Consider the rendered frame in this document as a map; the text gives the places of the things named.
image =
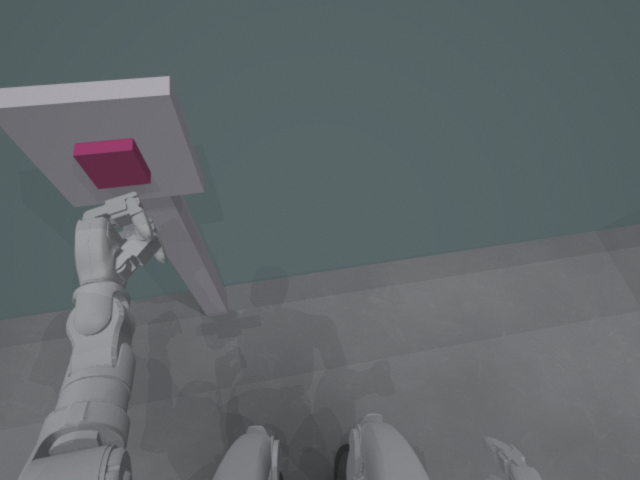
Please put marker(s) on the robot right shin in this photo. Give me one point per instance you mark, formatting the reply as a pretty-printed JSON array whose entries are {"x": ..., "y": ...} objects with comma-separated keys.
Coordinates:
[{"x": 368, "y": 418}]

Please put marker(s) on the right robot hand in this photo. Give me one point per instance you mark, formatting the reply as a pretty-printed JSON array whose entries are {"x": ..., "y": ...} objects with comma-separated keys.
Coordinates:
[{"x": 510, "y": 460}]

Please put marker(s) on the left robot upper arm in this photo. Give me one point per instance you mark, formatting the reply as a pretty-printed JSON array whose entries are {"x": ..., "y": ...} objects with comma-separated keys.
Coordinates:
[{"x": 99, "y": 463}]

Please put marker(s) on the robot left shin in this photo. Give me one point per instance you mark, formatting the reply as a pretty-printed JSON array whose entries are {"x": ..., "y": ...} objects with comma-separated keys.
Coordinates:
[{"x": 256, "y": 429}]

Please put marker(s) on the robot left forearm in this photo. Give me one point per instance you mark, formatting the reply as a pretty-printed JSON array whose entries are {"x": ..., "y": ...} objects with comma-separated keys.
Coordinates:
[{"x": 92, "y": 407}]

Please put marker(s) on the panel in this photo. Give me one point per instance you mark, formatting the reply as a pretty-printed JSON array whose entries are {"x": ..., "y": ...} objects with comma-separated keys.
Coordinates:
[{"x": 46, "y": 121}]

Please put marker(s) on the left robot hand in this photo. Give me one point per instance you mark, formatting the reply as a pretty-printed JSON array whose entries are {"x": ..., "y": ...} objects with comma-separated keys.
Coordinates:
[{"x": 98, "y": 244}]

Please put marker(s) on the button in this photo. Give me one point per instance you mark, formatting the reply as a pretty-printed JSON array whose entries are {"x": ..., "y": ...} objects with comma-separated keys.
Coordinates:
[{"x": 112, "y": 163}]

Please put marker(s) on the robot shin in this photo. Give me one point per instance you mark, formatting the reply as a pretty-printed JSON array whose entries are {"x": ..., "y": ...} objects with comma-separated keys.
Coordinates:
[
  {"x": 368, "y": 418},
  {"x": 256, "y": 429}
]

